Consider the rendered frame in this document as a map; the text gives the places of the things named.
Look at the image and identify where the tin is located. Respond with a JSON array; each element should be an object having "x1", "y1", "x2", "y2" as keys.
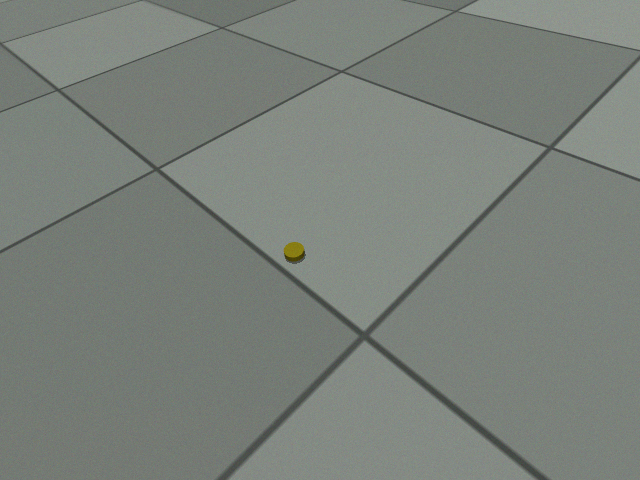
[{"x1": 284, "y1": 242, "x2": 305, "y2": 262}]

